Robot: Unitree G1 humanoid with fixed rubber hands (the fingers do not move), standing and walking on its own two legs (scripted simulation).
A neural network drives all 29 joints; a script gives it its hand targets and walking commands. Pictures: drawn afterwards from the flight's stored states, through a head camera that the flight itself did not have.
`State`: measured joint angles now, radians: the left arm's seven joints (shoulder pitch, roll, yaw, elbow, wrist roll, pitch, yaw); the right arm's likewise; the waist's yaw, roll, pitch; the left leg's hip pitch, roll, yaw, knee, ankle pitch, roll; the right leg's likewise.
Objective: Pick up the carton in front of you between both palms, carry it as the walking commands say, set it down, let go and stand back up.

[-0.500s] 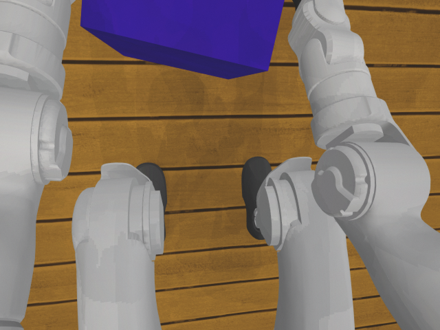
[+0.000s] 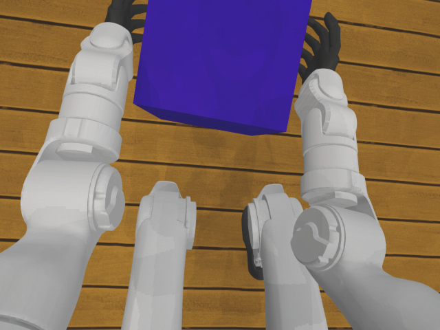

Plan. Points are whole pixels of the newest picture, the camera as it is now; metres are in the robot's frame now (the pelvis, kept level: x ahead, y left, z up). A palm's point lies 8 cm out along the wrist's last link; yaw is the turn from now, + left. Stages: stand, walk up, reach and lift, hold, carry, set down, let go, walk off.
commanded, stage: reach and lift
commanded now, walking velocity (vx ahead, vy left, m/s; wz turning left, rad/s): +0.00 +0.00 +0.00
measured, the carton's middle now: (218, 68) +0.53 +0.03 -0.16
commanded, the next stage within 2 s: none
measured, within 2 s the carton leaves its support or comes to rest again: neither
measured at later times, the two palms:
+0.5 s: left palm (86, 3) +0.49 +0.17 +0.06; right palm (398, 46) +0.48 -0.13 +0.07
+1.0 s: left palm out of the picture +0.44 +0.16 +0.22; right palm out of the picture +0.44 -0.14 +0.23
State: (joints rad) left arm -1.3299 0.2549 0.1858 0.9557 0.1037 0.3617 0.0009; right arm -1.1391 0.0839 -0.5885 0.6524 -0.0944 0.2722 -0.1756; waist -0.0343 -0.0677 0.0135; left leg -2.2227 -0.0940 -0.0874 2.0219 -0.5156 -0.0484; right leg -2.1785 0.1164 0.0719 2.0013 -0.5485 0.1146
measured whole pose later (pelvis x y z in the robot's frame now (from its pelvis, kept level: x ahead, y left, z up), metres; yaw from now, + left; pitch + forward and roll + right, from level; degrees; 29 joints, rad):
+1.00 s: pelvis +0.07 -0.01 +0.26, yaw +3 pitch +27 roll +0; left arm -0.58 -0.05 0.32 0.66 0.21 0.35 0.02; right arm -0.54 0.17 -0.44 0.57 -0.20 0.28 -0.08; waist -0.02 -0.02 -0.22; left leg -1.17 -0.08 -0.12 1.13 -0.42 -0.03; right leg -1.15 0.09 0.13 1.13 -0.44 0.05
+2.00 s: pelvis +0.09 -0.01 +0.36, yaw +3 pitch -3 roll +0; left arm -0.33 -0.17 0.29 0.40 0.31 0.65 0.01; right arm -0.36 0.18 -0.34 0.41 -0.32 0.59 0.00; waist 0.00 -0.01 -0.02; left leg -0.18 -0.04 -0.13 0.44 -0.20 -0.02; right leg -0.17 0.04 0.15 0.45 -0.22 0.02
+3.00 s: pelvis +0.10 -0.01 +0.36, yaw +3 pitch -7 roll +0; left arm -0.31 -0.16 0.24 0.29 0.31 0.78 0.01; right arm -0.33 0.17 -0.29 0.31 -0.32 0.73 0.00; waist 0.00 -0.01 0.00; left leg -0.07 -0.04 -0.13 0.37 -0.18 -0.01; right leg -0.06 0.03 0.14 0.38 -0.20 0.02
